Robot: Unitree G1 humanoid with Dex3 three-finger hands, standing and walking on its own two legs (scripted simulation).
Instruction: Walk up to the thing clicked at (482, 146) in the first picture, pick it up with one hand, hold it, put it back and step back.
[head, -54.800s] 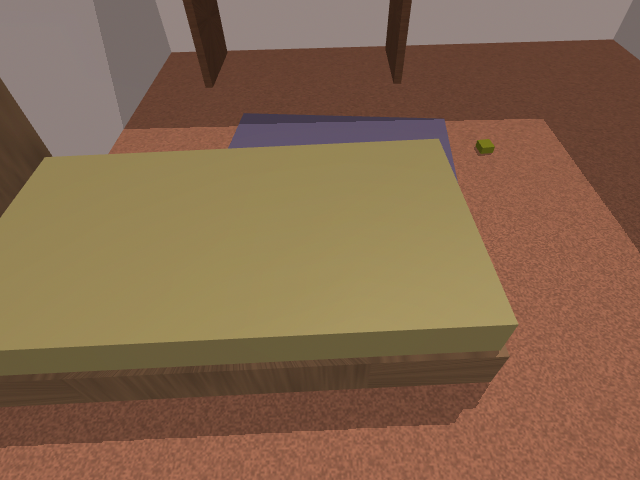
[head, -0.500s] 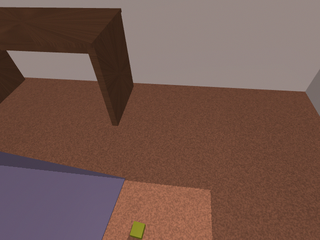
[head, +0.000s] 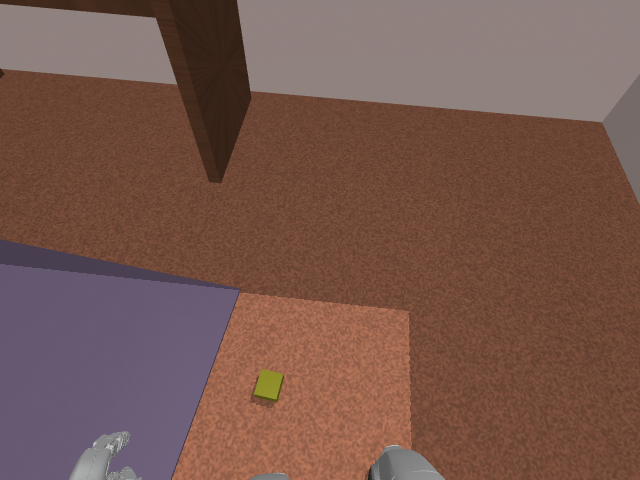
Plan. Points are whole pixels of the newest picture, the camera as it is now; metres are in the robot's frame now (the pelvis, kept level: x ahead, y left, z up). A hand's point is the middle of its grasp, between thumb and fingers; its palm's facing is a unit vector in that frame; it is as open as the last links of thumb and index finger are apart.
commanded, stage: step back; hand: left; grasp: from above
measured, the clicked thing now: (269, 385) +0.40 +0.15 -0.74
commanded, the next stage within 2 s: none
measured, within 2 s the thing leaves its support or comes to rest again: neither
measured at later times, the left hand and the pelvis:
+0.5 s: hand out of the picture +0.03 +0.24 -0.13, palm faces -0.09 -0.91 -0.40, open 7.4 cm; pelvis -0.10 -0.01 +0.01, yaw -5 degrees
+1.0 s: hand out of the picture -0.14 +0.28 -0.15, palm faces -0.03 -0.94 -0.35, open 7.4 cm; pelvis -0.24 +0.01 +0.01, yaw -3 degrees
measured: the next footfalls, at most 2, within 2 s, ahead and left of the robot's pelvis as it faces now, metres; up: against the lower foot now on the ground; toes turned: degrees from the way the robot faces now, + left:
right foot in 0.38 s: -0.05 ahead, -0.12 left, +0.00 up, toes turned -1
left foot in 0.74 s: -0.14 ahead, +0.12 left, +0.00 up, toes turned -4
